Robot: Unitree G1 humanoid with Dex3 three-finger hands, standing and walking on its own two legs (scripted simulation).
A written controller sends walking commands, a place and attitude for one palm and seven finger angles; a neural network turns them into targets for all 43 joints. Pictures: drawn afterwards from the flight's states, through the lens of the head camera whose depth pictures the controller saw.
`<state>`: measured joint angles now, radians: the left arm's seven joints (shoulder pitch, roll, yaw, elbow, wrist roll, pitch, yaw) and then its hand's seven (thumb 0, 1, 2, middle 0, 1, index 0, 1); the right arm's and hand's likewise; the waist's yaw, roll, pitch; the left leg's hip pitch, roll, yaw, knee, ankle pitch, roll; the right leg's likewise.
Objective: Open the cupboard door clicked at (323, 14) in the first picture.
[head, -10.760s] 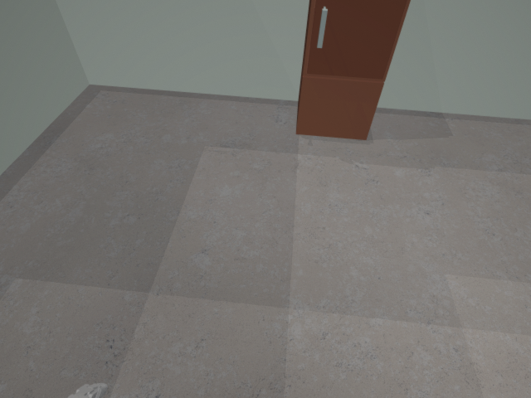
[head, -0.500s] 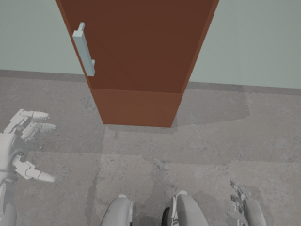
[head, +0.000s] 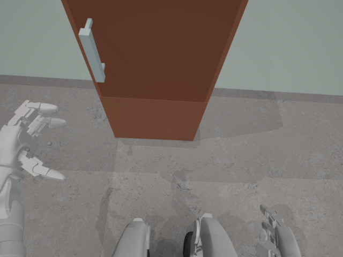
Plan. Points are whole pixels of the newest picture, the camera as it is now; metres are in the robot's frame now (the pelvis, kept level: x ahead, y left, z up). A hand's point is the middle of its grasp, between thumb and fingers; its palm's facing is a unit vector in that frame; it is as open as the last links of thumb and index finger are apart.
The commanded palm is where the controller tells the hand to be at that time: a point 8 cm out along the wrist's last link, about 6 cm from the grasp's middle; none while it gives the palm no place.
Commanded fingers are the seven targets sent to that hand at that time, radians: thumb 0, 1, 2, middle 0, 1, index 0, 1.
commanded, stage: move the hooked fingers beside the handle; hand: left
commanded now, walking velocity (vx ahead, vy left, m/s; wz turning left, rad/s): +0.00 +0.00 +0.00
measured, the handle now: (95, 52) +0.62 +0.25 +0.02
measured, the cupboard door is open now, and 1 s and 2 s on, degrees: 0 0 0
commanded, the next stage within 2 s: none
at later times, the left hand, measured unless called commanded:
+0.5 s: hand (58, 105) +0.43 +0.29 +0.03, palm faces +0.02 -1.00 -0.04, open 14.0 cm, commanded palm +0.41 +0.33 +0.03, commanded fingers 0.00 -0.50 0.30 -0.30 -1.20 -0.30 -1.20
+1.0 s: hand (65, 78) +0.52 +0.30 +0.03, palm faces +0.02 -1.00 -0.03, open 14.0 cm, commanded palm +0.52 +0.33 +0.02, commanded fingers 0.00 -0.50 0.30 -0.30 -1.20 -0.30 -1.20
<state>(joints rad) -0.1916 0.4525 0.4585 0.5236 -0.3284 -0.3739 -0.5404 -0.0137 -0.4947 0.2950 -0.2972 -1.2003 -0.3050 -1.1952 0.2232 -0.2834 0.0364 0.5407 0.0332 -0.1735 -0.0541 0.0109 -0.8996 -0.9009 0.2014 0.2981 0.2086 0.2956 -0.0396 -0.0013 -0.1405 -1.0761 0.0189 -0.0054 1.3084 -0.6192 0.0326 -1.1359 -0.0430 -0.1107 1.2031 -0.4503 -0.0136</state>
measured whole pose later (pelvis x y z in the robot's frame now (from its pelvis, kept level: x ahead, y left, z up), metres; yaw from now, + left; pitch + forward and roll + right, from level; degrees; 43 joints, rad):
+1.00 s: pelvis -0.01 +0.01 -0.03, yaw -3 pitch +31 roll -6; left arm -0.96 0.86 0.62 1.22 -0.08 -0.37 -0.53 -0.01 -0.49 0.30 -0.30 -1.20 -0.30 -1.20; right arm 0.30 -0.32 0.09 0.57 -0.01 0.04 -0.03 0.00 -0.90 -0.90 0.20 0.30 0.21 0.30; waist -0.22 0.01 -0.10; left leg -1.34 0.04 -0.02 1.42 -0.63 0.04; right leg -1.38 -0.02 -0.13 1.26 -0.42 -0.01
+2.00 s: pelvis +0.01 +0.02 -0.03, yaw -5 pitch +35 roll -9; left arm -1.10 0.97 0.62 1.22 0.00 -0.32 -0.49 -0.01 -0.49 0.30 -0.30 -1.20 -0.30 -1.19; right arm 0.33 -0.29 0.12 0.52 -0.03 0.14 0.01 0.00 -0.90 -0.90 0.20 0.30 0.21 0.30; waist -0.29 0.02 -0.09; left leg -1.40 0.06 -0.06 1.43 -0.65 0.05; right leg -1.41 0.00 -0.15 1.23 -0.43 0.01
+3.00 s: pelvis +0.00 +0.01 -0.03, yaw -4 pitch +34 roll -7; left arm -1.07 0.84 0.56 1.22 -0.02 -0.34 -0.40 -0.01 -0.49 0.30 -0.30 -1.20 -0.30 -1.19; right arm 0.36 -0.27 0.11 0.55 -0.03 0.13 0.02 0.00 -0.90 -0.90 0.20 0.30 0.21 0.30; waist -0.27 0.03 -0.10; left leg -1.37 0.05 -0.04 1.41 -0.63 0.04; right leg -1.40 -0.01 -0.13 1.23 -0.42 0.00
